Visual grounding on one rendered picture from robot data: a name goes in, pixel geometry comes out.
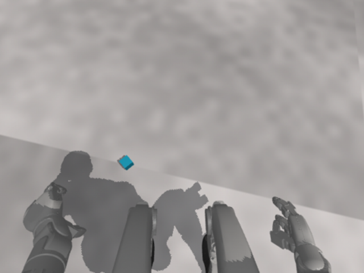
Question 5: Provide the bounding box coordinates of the left robot arm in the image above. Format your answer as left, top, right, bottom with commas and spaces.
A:
22, 214, 72, 273

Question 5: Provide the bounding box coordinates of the right robot arm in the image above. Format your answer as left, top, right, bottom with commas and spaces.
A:
294, 244, 332, 273

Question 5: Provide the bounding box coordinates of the left robot hand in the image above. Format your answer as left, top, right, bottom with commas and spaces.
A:
23, 182, 86, 239

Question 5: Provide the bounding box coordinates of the cube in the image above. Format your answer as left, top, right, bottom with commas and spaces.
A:
119, 155, 134, 170

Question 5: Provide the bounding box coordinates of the right robot hand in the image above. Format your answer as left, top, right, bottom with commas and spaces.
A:
270, 197, 316, 253

